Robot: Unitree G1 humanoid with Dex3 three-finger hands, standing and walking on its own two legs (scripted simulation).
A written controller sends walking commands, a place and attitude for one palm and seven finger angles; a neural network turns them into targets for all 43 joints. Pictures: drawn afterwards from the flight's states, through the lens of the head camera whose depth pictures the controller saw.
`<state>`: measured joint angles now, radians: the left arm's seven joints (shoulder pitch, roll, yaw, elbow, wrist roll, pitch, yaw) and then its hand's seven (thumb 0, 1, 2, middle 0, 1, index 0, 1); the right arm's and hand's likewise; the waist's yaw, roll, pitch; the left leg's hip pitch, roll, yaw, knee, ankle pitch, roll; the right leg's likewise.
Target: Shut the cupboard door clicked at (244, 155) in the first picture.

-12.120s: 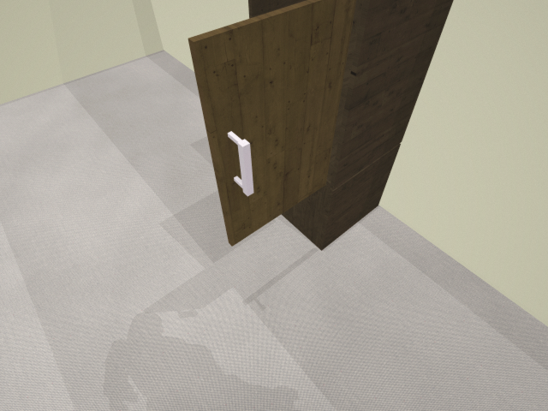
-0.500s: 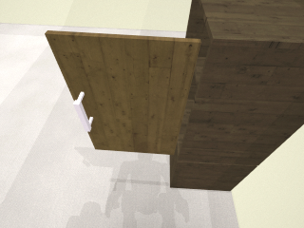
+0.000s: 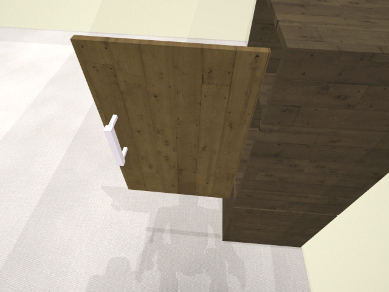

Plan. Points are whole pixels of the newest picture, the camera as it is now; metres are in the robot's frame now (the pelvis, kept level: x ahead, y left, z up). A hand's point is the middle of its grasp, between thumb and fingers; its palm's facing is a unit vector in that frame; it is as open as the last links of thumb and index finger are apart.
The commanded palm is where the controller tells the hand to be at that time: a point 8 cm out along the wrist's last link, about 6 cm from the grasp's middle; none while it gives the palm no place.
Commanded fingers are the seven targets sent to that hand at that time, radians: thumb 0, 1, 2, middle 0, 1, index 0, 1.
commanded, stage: come to a stop and stand still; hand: left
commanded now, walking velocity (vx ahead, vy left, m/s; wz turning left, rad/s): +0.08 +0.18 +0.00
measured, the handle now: (117, 141) +0.48 +0.25 -0.02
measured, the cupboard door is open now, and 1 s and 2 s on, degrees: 89 89 89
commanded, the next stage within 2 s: look again from close up in 1.28 s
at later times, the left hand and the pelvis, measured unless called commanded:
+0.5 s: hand out of the picture +0.06 +0.19 -0.17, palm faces +0.02 -0.98 -0.22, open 7.2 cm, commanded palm none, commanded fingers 0.00 0.90 0.90 -0.20 -0.30 -0.20 -0.30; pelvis +0.02 +0.01 +0.01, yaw +0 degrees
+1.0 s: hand out of the picture -0.01 +0.20 -0.17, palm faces +0.01 -0.98 -0.18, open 7.3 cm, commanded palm none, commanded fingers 0.00 0.90 0.90 -0.20 -0.30 -0.20 -0.30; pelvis -0.01 +0.03 +0.00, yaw +0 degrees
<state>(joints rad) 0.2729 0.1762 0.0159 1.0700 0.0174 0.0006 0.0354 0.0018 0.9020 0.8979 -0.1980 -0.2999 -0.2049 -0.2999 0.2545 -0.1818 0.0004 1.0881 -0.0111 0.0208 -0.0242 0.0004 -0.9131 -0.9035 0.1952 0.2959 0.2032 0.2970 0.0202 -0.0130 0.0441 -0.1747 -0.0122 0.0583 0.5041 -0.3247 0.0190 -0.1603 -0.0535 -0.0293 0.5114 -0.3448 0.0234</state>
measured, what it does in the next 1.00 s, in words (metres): stands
